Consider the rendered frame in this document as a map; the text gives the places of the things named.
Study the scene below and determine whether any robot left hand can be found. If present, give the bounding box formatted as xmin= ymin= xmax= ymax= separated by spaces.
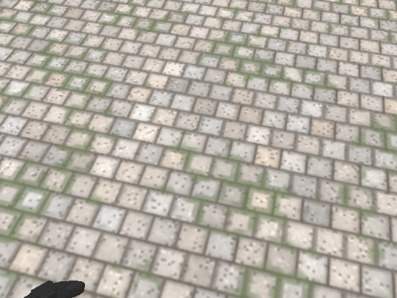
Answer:
xmin=24 ymin=281 xmax=85 ymax=298

